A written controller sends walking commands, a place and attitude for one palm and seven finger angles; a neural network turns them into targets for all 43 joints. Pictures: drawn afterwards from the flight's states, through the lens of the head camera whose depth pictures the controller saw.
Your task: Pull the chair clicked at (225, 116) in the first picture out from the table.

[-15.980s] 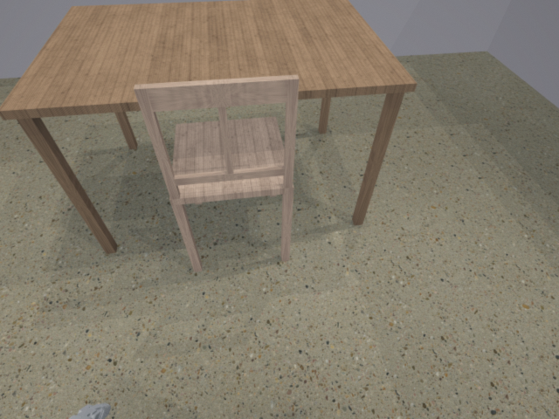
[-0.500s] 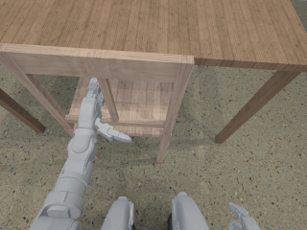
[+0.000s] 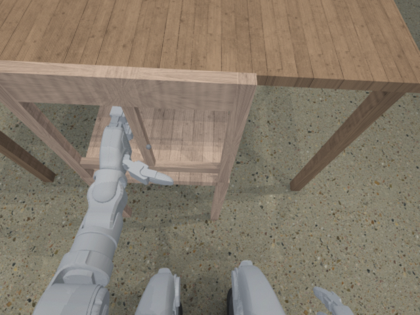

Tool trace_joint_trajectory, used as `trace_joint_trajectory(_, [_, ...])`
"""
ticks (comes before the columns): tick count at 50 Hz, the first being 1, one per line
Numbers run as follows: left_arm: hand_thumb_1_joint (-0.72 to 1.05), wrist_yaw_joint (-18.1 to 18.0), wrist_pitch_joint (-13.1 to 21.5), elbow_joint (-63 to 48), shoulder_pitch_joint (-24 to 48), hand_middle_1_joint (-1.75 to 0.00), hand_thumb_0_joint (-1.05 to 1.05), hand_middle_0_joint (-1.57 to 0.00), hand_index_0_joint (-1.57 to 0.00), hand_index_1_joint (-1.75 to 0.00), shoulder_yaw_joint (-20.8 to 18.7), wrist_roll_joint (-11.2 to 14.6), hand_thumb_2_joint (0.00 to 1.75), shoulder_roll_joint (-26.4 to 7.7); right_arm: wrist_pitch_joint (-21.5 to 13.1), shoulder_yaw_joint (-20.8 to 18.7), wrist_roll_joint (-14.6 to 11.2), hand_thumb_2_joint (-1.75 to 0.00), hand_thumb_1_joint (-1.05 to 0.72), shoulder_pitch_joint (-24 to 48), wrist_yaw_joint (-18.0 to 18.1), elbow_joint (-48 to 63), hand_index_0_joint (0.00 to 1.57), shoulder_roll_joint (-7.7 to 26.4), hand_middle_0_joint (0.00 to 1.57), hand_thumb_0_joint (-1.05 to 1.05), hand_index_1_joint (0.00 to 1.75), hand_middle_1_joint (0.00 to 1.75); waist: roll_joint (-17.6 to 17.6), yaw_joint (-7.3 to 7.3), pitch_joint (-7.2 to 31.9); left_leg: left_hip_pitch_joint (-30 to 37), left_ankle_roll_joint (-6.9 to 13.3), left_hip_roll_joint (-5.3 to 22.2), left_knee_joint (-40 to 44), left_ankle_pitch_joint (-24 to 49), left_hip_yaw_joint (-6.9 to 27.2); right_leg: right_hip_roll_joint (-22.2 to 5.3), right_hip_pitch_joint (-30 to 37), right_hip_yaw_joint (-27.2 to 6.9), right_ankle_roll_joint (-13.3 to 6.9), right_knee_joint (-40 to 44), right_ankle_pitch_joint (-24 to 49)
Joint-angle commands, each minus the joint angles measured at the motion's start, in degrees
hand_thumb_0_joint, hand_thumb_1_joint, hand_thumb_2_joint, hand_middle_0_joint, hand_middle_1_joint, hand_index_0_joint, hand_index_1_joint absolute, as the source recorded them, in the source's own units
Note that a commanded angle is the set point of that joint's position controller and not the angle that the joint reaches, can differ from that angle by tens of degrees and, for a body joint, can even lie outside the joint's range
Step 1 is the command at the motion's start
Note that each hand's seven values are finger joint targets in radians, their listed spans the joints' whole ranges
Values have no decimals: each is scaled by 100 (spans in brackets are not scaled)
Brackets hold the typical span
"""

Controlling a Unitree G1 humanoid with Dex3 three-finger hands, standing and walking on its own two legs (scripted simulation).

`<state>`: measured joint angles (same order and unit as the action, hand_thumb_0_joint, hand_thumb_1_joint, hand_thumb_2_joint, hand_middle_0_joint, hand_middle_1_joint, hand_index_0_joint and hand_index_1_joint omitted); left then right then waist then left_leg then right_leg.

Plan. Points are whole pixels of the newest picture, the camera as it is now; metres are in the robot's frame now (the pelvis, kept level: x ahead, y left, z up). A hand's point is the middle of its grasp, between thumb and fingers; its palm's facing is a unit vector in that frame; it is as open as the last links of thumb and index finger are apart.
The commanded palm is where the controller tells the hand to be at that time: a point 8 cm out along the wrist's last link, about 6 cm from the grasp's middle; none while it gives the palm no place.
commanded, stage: hook a spindle and tug to test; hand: left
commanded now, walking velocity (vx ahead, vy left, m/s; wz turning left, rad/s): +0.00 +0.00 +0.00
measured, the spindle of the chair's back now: (141, 138) +0.46 +0.13 +0.00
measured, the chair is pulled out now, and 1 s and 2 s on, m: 0.00 0.01 0.05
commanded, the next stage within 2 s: step backward, pulling the chair out in 1.60 s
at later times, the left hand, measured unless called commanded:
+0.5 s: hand (150, 147) +0.42 +0.10 +0.02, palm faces -0.06 -1.00 -0.03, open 15.0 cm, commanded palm +0.39 +0.15 +0.03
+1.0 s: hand (151, 148) +0.42 +0.10 +0.02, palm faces -0.06 -1.00 -0.03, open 5.5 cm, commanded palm +0.39 +0.14 +0.03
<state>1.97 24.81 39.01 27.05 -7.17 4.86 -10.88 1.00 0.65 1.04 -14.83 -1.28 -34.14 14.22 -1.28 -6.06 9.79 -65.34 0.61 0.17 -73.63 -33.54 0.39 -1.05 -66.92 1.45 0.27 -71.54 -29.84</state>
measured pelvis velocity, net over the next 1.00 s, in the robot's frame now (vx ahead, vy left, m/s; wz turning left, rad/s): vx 0.01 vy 0.00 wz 0.00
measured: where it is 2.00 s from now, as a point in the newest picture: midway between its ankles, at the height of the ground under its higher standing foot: outside the picture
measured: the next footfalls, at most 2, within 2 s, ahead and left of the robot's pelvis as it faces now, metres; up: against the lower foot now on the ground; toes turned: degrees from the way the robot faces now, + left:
none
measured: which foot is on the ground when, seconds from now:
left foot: down 0.00-1.00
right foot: down 0.00-1.00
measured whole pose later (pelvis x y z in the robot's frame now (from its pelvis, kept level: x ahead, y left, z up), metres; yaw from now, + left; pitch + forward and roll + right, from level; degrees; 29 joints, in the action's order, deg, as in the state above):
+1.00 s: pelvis +0.01 +0.00 +0.00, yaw +0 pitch +25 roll -1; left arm -0.6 24.2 35.0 23.7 -3.7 4.9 -8.8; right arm 1.8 0.0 1.1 -14.3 -2.0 -33.6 13.9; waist -1.6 -5.0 10.1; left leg -63.7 0.7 -0.1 -72.7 -34.0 0.7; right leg -1.3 -65.1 1.7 0.4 -70.5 -30.4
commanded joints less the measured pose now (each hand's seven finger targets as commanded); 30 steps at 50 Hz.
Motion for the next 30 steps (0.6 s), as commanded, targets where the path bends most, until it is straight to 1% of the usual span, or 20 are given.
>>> trace_joint_trajectory(1, [-50,65,375,-1269,1853,-8,0,-6,-6,-8,-75,51,30,-598,-180,-369,0,-90,-90,-402,70,535,20,849,20,0,30,30,-203,-88,2686,1568,15,-35,823,2111,78,79,1737,-17,-215,836,1842])
trace_joint_trajectory(3, [-50,68,369,-1275,1863,-8,0,-6,-6,-8,-15,88,30,-501,-168,-362,3,-90,-90,-395,68,514,20,835,20,0,30,30,-126,-110,2701,1619,12,-35,826,2200,97,71,1750,-3,-199,845,1903])
trace_joint_trajectory(4, [-50,58,360,-1226,1769,-8,0,-6,-6,-8,-116,90,30,-589,-163,-364,0,-90,-90,-419,71,517,20,836,20,0,30,30,0,-81,2696,1545,16,-36,831,2235,91,74,1861,1,-201,834,1979])
trace_joint_trajectory(5, [-50,58,361,-1215,1727,-8,0,-6,-6,-8,-116,79,30,-603,-162,-364,-8,-90,-90,-386,71,529,20,842,20,0,30,30,15,-87,2672,1533,15,-32,827,2182,85,79,1808,-6,-194,840,1938])
trace_joint_trajectory(6, [-50,47,383,-1320,1778,-13,0,-8,-8,-13,-122,68,30,-641,-165,-362,0,-90,-90,-394,74,544,20,847,20,0,30,30,-67,-59,2738,1573,10,-35,830,2268,107,77,1827,-3,-209,795,1992])
trace_joint_trajectory(7, [-50,46,387,-1377,1744,-19,0,-10,-10,-19,7,55,30,-495,-163,-366,-3,-90,-90,-378,58,552,20,820,20,0,30,30,-181,-67,2726,1704,1,-30,839,2325,101,76,1756,6,-206,812,2004])
trace_joint_trajectory(9, [-50,23,388,-1462,1677,-30,0,-13,-13,-30,137,48,30,-361,-151,-378,-6,-90,-90,-356,40,571,20,813,20,0,30,30,-200,-64,2711,1825,-16,-12,866,2345,135,72,1675,44,-211,822,1920])
trace_joint_trajectory(10, [-50,-4,370,-1396,1635,-35,0,-15,-15,-35,113,46,30,-377,-139,-373,-8,-90,-90,-365,37,558,20,820,20,0,30,30,-80,-78,2623,1790,-16,-5,882,2335,153,79,1672,58,-211,833,1908])
trace_joint_trajectory(11, [-50,-19,346,-1341,1544,-41,0,-17,-17,-41,112,30,30,-372,-137,-378,-3,-90,-90,-356,37,572,20,833,20,0,30,30,-73,-84,2577,1744,-4,-7,856,2323,152,85,1608,63,-212,819,1890])
trace_joint_trajectory(14, [-50,-75,328,-1148,1649,-57,0,-22,-22,-57,54,-16,30,-413,-106,-355,-2,-90,-90,-325,44,569,20,818,20,0,30,30,183,-121,2354,1393,24,-42,860,1919,99,75,1709,13,-188,894,1684])
trace_joint_trajectory(15, [-50,-83,353,-1199,1828,-63,0,-24,-24,-63,80,-40,30,-439,-111,-342,-2,-90,-90,-302,48,577,20,817,20,0,30,30,56,-132,2328,1366,26,-49,855,1823,92,72,1650,-1,-196,898,1598])
trace_joint_trajectory(16, [-50,-99,378,-1222,1953,-68,0,-25,-25,-68,37,-67,30,-512,-118,-343,11,-90,-90,-309,57,564,20,827,20,0,30,30,-3,-140,2364,1404,31,-49,837,1832,108,75,1599,6,-204,869,1579])
trace_joint_trajectory(17, [-50,-104,388,-1180,1867,-74,0,-27,-27,-74,-18,-77,30,-536,-115,-345,13,-90,-90,-300,59,571,20,819,20,0,30,30,-22,-85,2439,1405,25,-63,833,1819,86,73,1646,-13,-206,869,1563])
trace_joint_trajectory(19, [-50,-73,401,-1187,1904,-85,0,-31,-31,-85,144,-53,30,-357,-120,-347,10,-90,-90,-286,51,585,20,809,20,0,30,30,-58,-122,2501,1502,20,-57,839,1865,105,73,1623,0,-208,877,1577])
trace_joint_trajectory(20, [-50,-67,412,-1259,1964,-90,0,-32,-32,-90,105,-38,30,-414,-121,-351,11,-90,-90,-299,58,575,20,822,20,0,30,30,-64,-124,2589,1580,8,-40,840,1949,130,69,1624,18,-211,850,1629])
trace_joint_trajectory(22, [-39,-50,388,-1340,1825,-101,0,-36,-36,-101,185,-12,35,-316,-121,-359,9,-90,-90,-325,47,596,20,820,20,0,30,30,-137,-88,2762,1783,-4,-26,848,2185,157,78,1604,48,-219,811,1761])
trace_joint_trajectory(24, [-28,-43,354,-1396,1851,-112,0,-39,-39,-112,318,1,40,-189,-110,-368,3,-90,-90,-322,38,586,20,817,20,0,30,30,-186,-121,2683,1850,-21,-8,866,2222,178,76,1518,72,-219,828,1746])
trace_joint_trajectory(28, [-5,-78,332,-1433,1564,-134,0,-46,-46,-134,380,-30,49,-141,-104,-380,-1,-90,-90,-353,16,600,20,818,20,0,30,30,-48,-85,2696,1886,-19,2,900,2311,198,87,1589,88,-225,838,1810])
trace_joint_trajectory(29, [0,-71,349,-1529,1668,-140,0,-48,-48,-140,515,-30,52,-31,-109,-379,1,-90,-90,-337,12,597,20,797,20,0,30,30,-87,-136,2639,1887,-15,3,903,2302,194,85,1579,90,-222,861,1817])
trace_joint_trajectory(30, [6,-80,350,-1489,1644,-145,0,-50,-50,-145,496,-29,54,-43,-108,-388,-4,-90,-90,-337,9,586,20,803,20,0,30,30,-71,-125,2608,1861,-13,-1,905,2213,188,84,1573,82,-221,886,1751])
